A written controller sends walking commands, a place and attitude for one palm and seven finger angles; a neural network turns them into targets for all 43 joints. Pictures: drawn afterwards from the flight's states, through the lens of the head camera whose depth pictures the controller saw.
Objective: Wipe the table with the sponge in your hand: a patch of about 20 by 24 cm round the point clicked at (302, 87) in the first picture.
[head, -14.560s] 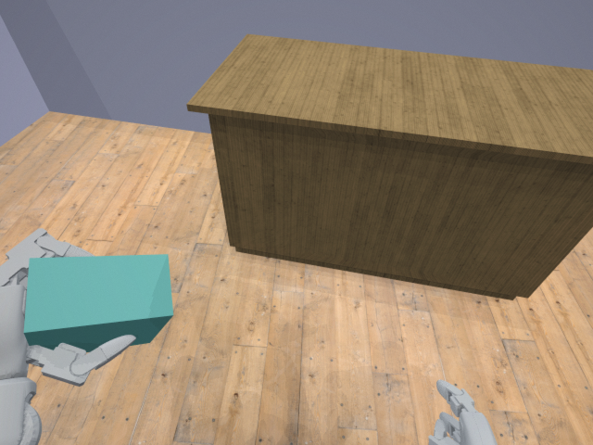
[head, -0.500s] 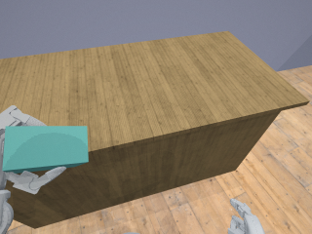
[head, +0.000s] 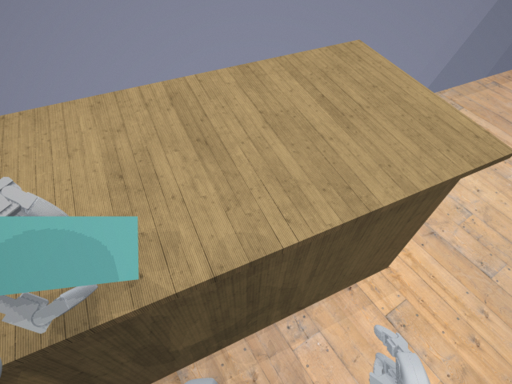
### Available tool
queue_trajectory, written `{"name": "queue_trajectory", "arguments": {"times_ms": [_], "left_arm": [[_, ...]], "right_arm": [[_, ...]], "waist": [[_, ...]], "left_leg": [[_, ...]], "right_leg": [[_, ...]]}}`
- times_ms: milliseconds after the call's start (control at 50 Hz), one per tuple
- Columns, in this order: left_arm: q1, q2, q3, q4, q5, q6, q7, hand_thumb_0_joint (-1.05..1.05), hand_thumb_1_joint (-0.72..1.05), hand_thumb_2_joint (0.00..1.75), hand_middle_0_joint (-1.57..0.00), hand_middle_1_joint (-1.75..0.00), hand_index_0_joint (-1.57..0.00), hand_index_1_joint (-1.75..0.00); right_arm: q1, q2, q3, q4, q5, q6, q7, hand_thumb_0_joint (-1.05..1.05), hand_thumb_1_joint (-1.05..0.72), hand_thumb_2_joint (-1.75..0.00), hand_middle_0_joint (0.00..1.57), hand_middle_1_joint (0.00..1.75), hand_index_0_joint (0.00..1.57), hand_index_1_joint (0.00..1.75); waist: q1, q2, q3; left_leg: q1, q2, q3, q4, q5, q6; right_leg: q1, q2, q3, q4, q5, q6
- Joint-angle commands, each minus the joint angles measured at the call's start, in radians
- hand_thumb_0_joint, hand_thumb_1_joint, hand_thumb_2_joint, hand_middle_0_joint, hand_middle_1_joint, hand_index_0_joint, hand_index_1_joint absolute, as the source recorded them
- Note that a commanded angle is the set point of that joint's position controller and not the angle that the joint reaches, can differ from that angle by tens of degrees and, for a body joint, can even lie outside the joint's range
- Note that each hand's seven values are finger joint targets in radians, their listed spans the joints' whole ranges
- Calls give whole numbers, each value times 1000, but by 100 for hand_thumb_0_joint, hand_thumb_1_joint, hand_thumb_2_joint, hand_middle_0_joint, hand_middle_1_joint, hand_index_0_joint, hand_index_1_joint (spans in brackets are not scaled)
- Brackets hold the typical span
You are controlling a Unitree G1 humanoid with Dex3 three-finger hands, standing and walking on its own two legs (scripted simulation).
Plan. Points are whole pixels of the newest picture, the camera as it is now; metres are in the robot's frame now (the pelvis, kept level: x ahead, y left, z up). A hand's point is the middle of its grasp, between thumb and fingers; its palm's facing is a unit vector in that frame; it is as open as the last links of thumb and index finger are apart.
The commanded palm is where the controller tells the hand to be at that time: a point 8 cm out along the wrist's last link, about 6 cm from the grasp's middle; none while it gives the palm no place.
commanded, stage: shuffle to correct the standing spot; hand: left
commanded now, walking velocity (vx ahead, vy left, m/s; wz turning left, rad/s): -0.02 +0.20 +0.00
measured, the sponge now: (84, 254) +0.22 +0.20 +0.17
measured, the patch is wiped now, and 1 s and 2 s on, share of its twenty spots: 0.00 0.00 0.00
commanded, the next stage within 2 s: come to a stop and stand still in 0.32 s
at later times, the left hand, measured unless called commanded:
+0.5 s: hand out of the picture +0.20 +0.34 +0.19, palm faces +0.41 -0.83 -0.38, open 10.2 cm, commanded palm +0.15 +0.39 +0.20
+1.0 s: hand out of the picture +0.20 +0.39 +0.20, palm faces +0.40 -0.80 -0.45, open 10.2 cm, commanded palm +0.14 +0.41 +0.20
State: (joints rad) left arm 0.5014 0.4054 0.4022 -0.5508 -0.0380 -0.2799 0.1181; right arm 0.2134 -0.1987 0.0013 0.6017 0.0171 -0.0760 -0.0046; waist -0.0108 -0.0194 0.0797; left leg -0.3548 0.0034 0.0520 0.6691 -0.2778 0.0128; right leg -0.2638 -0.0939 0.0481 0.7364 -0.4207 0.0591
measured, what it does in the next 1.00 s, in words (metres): steps to the left: right foot, then left foot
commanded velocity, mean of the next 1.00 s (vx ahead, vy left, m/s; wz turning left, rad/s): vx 0.01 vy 0.00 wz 0.00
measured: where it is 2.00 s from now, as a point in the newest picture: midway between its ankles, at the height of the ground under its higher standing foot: outside the picture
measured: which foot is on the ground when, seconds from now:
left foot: down 0.00-0.24, up 0.26-0.46, down 0.48-1.00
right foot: down 0.00-0.00, up 0.02-0.20, down 0.22-0.50, up 0.52-0.64, down 0.66-1.00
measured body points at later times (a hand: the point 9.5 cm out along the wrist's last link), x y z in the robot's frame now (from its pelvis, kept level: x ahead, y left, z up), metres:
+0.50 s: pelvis -0.01 +0.11 +0.00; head +0.00 +0.11 +0.45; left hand +0.17 +0.38 +0.21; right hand +0.16 -0.15 -0.07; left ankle +0.03 +0.26 -0.72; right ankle +0.01 -0.06 -0.72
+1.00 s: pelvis -0.02 +0.13 +0.02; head -0.02 +0.14 +0.47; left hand +0.17 +0.43 +0.22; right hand +0.15 -0.09 -0.06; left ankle +0.03 +0.26 -0.71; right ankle -0.01 +0.02 -0.72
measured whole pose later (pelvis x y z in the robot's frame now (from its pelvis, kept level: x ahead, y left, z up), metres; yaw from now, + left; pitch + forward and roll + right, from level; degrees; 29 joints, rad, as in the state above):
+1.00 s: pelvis -0.02 +0.13 +0.02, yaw +0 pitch -1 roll -2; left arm 0.33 0.43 0.36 -0.41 0.01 -0.15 0.08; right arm 0.23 -0.17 0.02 0.62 -0.01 -0.14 -0.06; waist 0.05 0.00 0.03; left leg -0.31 0.08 0.01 0.50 -0.18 -0.01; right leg -0.20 0.03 -0.05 0.44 -0.22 -0.01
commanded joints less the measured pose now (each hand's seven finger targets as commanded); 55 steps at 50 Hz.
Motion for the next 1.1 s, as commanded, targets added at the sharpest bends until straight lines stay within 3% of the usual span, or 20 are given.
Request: {"name": "queue_trajectory", "arguments": {"times_ms": [0,100,180,240,260,320,400,440,480,520,640,680,760,900,920,940,960,980,1020,1080], "left_arm": [[-102,179,138,-205,-19,-36,22,0,10,130,-120,-160,-120,-160],[-50,136,83,-290,-19,-15,41,0,10,130,-120,-160,-120,-160],[-12,166,136,-184,-18,-4,46,0,10,130,-120,-160,-120,-160],[-20,135,116,-55,-40,5,45,0,10,130,-120,-160,-120,-160],[-68,131,103,-78,-35,5,49,0,10,130,-120,-160,-120,-160],[-128,165,117,-137,-11,-9,59,0,10,130,-120,-160,-120,-160],[-113,141,79,-189,-2,5,66,0,10,130,-120,-160,-120,-160],[-117,138,66,-238,-5,7,67,0,10,130,-120,-160,-120,-160],[-144,141,72,-218,0,8,57,0,10,130,-120,-160,-120,-160],[-172,175,112,-218,-8,14,49,0,10,130,-120,-160,-120,-160],[-141,126,62,-211,-8,26,22,0,10,130,-120,-160,-120,-160],[-125,93,35,-154,-14,55,14,0,10,130,-120,-160,-120,-160],[-163,109,45,-113,-19,85,19,0,10,130,-120,-160,-120,-160],[-166,122,39,-165,-11,83,28,0,10,130,-120,-160,-120,-160],[-162,146,60,-184,-10,84,33,0,10,130,-120,-160,-120,-160],[-1089,862,584,-292,132,-4,11,0,10,130,-120,-160,-120,-160],[-572,281,177,217,41,29,-38,0,10,130,-120,-160,-120,-160],[-342,157,90,242,13,30,-52,0,10,130,-120,-160,-120,-160],[-232,48,-23,13,-28,2,-50,0,10,130,-120,-160,-120,-160],[-135,135,27,-80,-25,-4,-29,0,10,130,-120,-160,-120,-160]], "right_arm": [[-73,-114,-65,-164,-7,-73,-23,0,-90,-90,20,30,20,30],[-88,-121,-51,-149,1,-108,-25,0,-90,-90,20,30,20,30],[-98,-127,-22,-161,-8,-93,-34,0,-90,-90,20,30,20,30],[-51,-135,-64,-164,5,-60,-19,0,-90,-90,20,30,20,30],[-78,-142,-63,-157,6,-54,-15,0,-90,-90,20,30,20,30],[-112,-99,-25,-132,-3,-43,-28,0,-90,-90,20,30,20,30],[-109,-86,-39,-143,-9,-64,-60,0,-90,-90,20,30,20,30],[-89,-98,-56,-148,-5,-74,-74,0,-90,-90,20,30,20,30],[-74,-132,-72,-167,9,-79,-77,0,-90,-90,20,30,20,30],[-106,-97,-53,-146,2,-91,-81,0,-90,-90,20,30,20,30],[-89,-95,-23,-131,-7,-113,-47,0,-90,-90,20,30,20,30],[-78,-105,-39,-139,2,-107,-45,0,-90,-90,20,30,20,30],[-98,-94,-17,-136,-3,-86,-60,0,-90,-90,20,30,20,30],[-109,-89,-15,-148,-3,-90,-70,0,-90,-90,20,30,20,30],[-115,-90,-15,-142,-3,-91,-70,0,-90,-90,20,30,20,30],[5,-137,-55,-114,-59,-127,-69,0,-90,-90,20,30,20,30],[-52,-40,-21,-62,-32,-128,-61,0,-90,-90,20,30,20,30],[-43,-115,-58,-145,-12,-143,-52,0,-90,-90,20,30,20,30],[-82,-106,-50,-150,5,-149,-21,0,-90,-90,20,30,20,30],[-89,-118,-49,-170,-3,-150,-7,0,-90,-90,20,30,20,30]], "waist": [[-3,292,-236],[3,232,-219],[25,157,-181],[12,-295,-169],[5,-245,-127],[6,-63,-124],[12,-76,-145],[8,-7,-169],[13,161,-160],[5,262,-119],[9,230,-184],[8,57,-158],[8,157,-113],[14,84,-139],[13,85,-152],[67,-86,14],[30,-139,-165],[69,7,-137],[49,175,-231],[63,-9,-189]], "left_leg": [[295,253,-340,-285,533,181],[174,185,-168,-251,418,136],[-101,152,-149,-180,126,67],[-234,18,-92,302,-228,-26],[-257,55,-166,422,-213,-30],[-145,99,-150,300,-205,-15],[108,-19,61,-132,28,-22],[187,44,2,-225,125,-9],[109,215,-196,-315,168,57],[10,262,-331,-436,-1,113],[62,199,-174,-293,32,38],[49,137,-115,-288,-95,-2],[19,158,-144,-407,-266,7],[61,109,-91,-331,-144,6],[89,95,-75,-311,-100,-2],[-6,102,-5,-117,109,8],[132,-3,-20,-126,118,7],[182,22,7,-135,138,-11],[238,45,-19,-240,199,8],[171,39,-32,-234,103,3]], "right_leg": [[-245,59,-67,400,-195,-41],[-107,40,-130,129,-57,-51],[224,-1,-114,-264,259,-64],[182,-415,429,-422,399,-270],[125,-436,442,-426,373,-296],[48,-327,184,-328,478,-215],[11,-195,-4,-256,369,-128],[8,-118,-53,-117,297,-85],[-45,22,-116,39,10,-36],[-45,55,-84,151,-79,-35],[146,73,-94,-336,208,-62],[107,71,-37,-322,215,-81],[67,88,-53,-323,116,-63],[94,50,-15,-400,184,-76],[86,44,-4,-415,195,-81],[-81,1,72,-499,306,-62],[-38,-38,99,-432,338,-136],[-41,-27,163,-438,408,-102],[81,12,54,-347,347,-85],[64,26,36,-405,211,-66]]}}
